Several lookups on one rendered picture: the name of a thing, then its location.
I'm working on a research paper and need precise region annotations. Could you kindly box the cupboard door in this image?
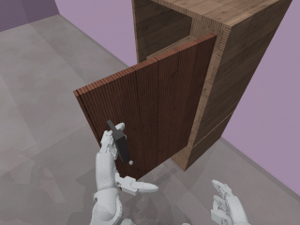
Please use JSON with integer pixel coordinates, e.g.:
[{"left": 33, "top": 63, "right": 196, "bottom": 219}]
[{"left": 73, "top": 32, "right": 218, "bottom": 191}]

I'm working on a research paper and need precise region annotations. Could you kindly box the right robot hand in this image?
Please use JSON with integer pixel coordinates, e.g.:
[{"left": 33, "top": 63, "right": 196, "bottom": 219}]
[{"left": 210, "top": 179, "right": 248, "bottom": 225}]

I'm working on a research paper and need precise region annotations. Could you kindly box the handle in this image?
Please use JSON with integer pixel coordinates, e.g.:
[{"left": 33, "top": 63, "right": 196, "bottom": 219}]
[{"left": 107, "top": 120, "right": 131, "bottom": 164}]

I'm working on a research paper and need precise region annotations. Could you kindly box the robot left forearm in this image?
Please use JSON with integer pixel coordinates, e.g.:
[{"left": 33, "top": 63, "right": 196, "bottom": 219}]
[{"left": 90, "top": 187, "right": 124, "bottom": 225}]

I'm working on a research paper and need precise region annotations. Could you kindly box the left robot hand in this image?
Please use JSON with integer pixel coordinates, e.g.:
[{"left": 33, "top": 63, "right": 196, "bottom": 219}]
[{"left": 96, "top": 123, "right": 158, "bottom": 196}]

